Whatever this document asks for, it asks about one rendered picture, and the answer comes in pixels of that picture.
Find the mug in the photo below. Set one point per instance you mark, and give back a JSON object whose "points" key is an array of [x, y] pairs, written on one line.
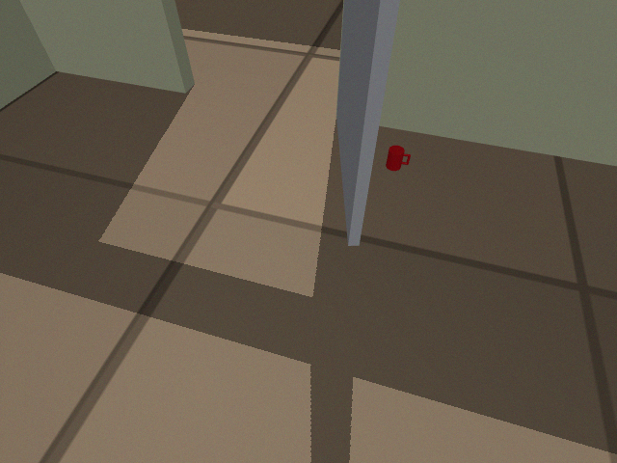
{"points": [[395, 158]]}

